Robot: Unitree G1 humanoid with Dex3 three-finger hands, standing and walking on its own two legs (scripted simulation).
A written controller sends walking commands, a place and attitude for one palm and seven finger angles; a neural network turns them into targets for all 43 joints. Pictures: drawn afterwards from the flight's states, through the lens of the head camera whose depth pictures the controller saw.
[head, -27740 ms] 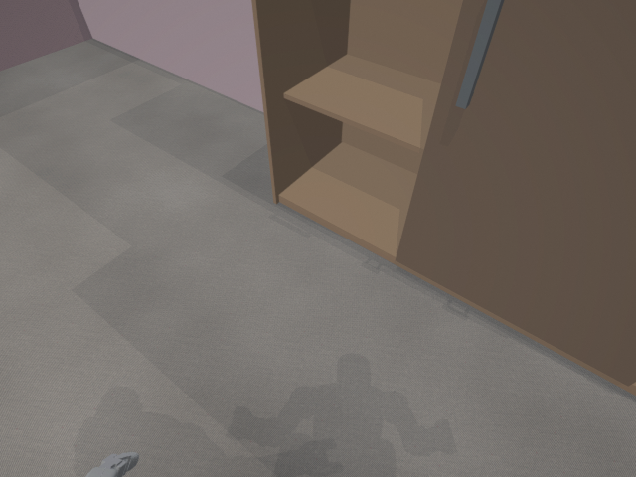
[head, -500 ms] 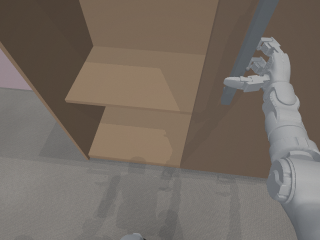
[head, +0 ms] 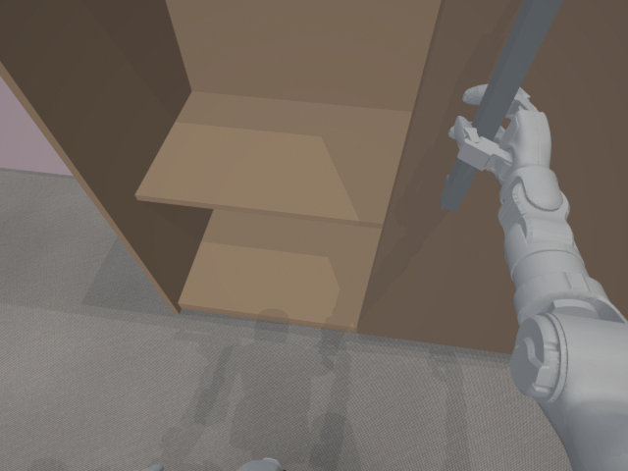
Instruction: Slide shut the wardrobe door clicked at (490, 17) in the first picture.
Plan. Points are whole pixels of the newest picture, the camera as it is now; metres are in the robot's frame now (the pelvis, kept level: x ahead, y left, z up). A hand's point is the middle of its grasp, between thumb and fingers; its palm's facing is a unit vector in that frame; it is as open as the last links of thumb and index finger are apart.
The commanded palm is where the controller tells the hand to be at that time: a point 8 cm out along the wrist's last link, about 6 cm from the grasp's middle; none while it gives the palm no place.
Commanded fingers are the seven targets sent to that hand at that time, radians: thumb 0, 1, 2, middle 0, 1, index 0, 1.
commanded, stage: grip the handle and tug to test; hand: right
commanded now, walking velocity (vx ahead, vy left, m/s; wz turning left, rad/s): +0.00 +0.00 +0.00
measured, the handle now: (486, 107) +0.54 -0.11 +0.17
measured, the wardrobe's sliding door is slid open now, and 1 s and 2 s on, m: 0.60 0.60 0.54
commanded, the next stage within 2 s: tug the door sideways, standing still in 0.68 s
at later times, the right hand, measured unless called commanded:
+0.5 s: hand (466, 141) +0.50 -0.09 +0.15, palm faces -0.04 +1.00 +0.00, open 5.6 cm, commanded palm +0.47 -0.16 +0.16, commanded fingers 0.00 -0.90 -0.90 0.45 1.40 0.45 1.40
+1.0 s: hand (465, 141) +0.50 -0.09 +0.15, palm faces -0.01 +1.00 +0.00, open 5.6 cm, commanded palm +0.48 -0.12 +0.16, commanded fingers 0.00 -0.90 -0.90 0.45 1.40 0.45 1.40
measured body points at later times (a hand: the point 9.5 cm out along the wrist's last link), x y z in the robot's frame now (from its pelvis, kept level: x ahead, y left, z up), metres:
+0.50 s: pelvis -0.01 +0.01 +0.00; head +0.06 +0.03 +0.45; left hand +0.00 +0.28 -0.12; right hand +0.49 -0.15 +0.16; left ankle +0.02 +0.12 -0.72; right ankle -0.02 -0.10 -0.72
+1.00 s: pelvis +0.02 +0.01 +0.01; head +0.08 +0.02 +0.45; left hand +0.10 +0.26 -0.12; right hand +0.49 -0.15 +0.16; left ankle +0.02 +0.12 -0.72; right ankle -0.02 -0.10 -0.72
